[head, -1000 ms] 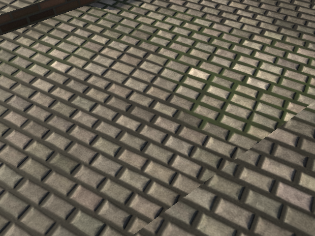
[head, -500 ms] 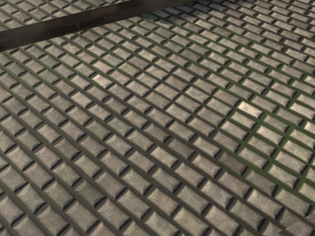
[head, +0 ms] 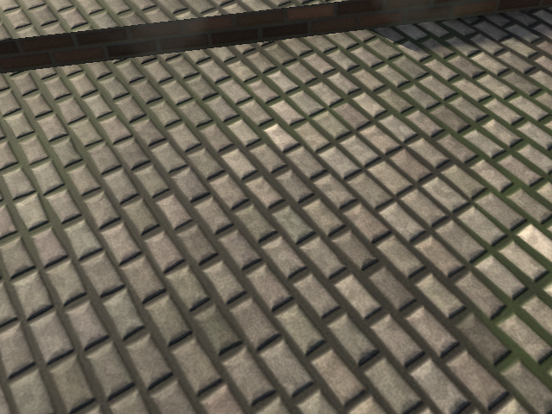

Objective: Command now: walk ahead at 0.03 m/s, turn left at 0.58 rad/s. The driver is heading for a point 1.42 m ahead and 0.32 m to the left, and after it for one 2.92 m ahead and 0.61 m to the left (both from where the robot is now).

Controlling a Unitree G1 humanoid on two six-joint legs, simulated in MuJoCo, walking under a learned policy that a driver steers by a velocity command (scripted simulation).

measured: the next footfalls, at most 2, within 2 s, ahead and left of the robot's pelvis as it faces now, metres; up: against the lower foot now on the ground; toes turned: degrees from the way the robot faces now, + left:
left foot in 0.42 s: +0.00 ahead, +0.16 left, +0.00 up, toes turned +20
right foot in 1.28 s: +0.43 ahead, -0.01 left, -0.16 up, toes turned +18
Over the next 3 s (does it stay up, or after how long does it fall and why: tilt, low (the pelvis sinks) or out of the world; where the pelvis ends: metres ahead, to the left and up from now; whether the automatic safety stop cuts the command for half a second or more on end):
stays up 0.82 0.27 -0.17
